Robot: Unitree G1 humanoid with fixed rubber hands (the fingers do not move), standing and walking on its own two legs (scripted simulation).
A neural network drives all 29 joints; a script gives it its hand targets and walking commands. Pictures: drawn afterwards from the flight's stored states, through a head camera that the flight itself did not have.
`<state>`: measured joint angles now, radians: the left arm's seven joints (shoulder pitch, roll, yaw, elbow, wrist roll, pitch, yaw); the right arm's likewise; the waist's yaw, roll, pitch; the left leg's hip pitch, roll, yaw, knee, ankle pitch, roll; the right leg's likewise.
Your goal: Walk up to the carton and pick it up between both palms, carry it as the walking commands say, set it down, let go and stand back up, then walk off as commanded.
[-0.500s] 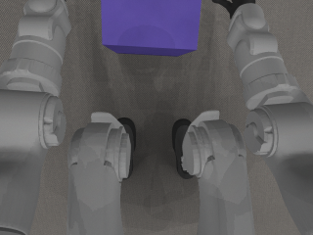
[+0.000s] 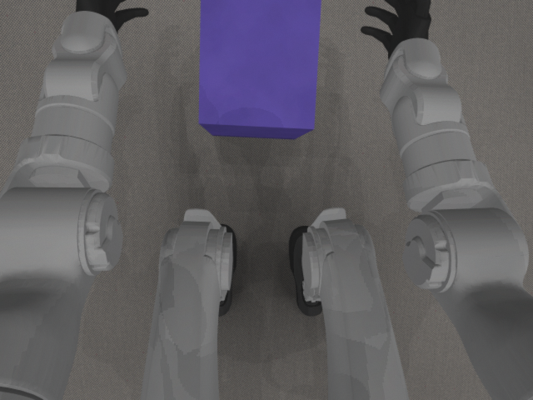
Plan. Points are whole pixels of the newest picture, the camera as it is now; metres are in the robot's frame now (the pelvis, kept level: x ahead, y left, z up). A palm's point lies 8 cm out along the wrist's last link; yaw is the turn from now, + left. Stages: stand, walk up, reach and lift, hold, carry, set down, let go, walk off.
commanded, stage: set down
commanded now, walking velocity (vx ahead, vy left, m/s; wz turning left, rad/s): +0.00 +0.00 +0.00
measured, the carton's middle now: (257, 70) +0.55 +0.02 -0.33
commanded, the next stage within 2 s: let go in 0.92 s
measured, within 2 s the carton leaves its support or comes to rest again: neither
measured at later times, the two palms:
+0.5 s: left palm out of the picture +0.55 +0.21 +0.03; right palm out of the picture +0.53 -0.15 +0.04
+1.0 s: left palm out of the picture +0.54 +0.21 +0.13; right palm out of the picture +0.52 -0.15 +0.13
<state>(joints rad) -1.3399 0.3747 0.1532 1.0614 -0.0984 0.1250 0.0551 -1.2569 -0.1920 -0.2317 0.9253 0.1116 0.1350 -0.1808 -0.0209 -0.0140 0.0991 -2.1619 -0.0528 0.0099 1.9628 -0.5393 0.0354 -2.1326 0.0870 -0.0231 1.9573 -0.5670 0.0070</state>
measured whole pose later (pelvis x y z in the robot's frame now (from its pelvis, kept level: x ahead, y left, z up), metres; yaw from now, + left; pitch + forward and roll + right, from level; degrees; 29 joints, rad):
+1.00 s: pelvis +0.05 +0.01 +0.24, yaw +2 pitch +43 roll -2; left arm -1.06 0.22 0.35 0.91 0.17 0.10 -0.02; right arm -0.96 -0.07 -0.39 0.78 -0.16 0.09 -0.06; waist -0.03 0.00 -0.04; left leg -1.43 -0.07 -0.05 0.94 -0.26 0.03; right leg -1.40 0.06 0.03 0.93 -0.28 0.01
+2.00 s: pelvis +0.12 +0.00 +0.34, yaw +2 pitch -4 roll +0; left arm 0.22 0.21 0.04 0.43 0.01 0.13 -0.07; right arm 0.21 -0.20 -0.04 0.42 -0.01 0.14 0.07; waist 0.00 0.00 0.10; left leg -0.10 -0.05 -0.04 0.45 -0.27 0.03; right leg -0.09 0.05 0.06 0.45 -0.29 -0.03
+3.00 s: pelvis +0.14 +0.00 +0.34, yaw +2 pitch -1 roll +0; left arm 0.17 0.35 0.02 0.85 0.03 0.00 0.02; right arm 0.14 -0.35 -0.02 0.88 -0.03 -0.01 -0.03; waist 0.00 0.00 0.01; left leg -0.12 -0.04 -0.04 0.42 -0.27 0.03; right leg -0.10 0.05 0.05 0.41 -0.28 -0.03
